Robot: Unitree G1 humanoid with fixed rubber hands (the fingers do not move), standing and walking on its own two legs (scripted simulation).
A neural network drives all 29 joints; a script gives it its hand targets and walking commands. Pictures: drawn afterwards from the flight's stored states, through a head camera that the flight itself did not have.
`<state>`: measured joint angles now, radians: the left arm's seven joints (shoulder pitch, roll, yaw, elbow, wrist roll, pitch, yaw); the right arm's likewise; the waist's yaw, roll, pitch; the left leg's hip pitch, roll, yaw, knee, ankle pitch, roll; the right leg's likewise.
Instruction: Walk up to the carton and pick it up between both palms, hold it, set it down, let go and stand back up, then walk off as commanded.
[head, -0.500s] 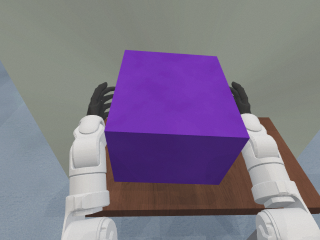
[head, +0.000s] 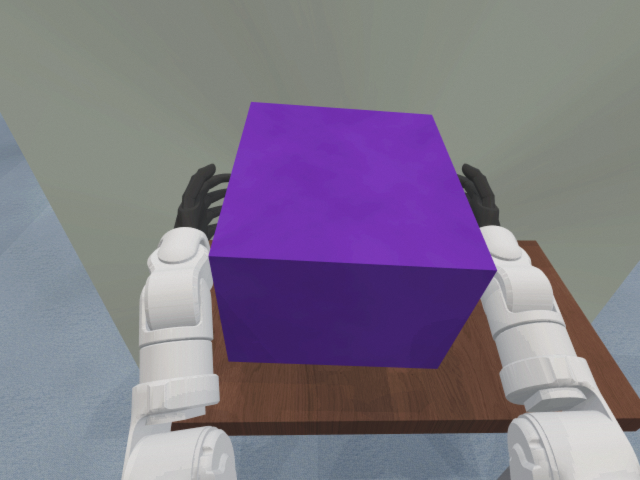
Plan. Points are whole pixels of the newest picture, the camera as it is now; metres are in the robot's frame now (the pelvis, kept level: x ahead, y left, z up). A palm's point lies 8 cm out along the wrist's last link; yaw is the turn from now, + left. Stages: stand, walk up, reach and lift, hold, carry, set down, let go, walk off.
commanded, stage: hold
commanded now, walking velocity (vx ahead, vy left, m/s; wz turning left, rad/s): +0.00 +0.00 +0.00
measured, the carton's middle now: (338, 227) +0.38 -0.01 +0.16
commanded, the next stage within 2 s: set down in 0.34 s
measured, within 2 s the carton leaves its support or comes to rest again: neither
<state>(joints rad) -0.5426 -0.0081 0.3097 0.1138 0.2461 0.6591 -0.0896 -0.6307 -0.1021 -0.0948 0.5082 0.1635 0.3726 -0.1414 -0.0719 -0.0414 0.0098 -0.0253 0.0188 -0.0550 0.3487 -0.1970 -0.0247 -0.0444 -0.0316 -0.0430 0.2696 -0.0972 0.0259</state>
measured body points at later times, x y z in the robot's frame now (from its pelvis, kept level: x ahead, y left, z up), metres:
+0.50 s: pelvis +0.00 +0.00 +0.00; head -0.04 +0.02 +0.45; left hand +0.37 +0.16 +0.19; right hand +0.37 -0.18 +0.18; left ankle +0.01 +0.13 -0.75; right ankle +0.04 -0.14 -0.75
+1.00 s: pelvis +0.02 -0.01 +0.00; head +0.01 +0.01 +0.45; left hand +0.37 +0.17 +0.13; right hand +0.40 -0.18 +0.12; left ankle +0.01 +0.13 -0.75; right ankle +0.04 -0.14 -0.75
